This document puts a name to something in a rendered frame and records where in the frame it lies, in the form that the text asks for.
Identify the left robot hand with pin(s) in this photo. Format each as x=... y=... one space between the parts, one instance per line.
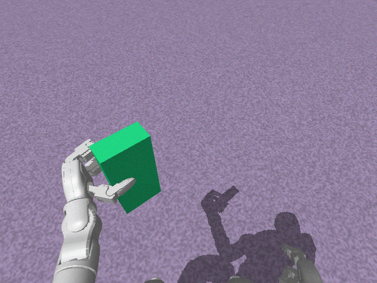
x=77 y=180

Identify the right robot hand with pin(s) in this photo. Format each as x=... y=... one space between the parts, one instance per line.
x=306 y=271

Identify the carton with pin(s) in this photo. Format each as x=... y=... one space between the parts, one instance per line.
x=125 y=154

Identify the left robot arm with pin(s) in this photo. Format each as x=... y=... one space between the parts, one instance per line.
x=80 y=252

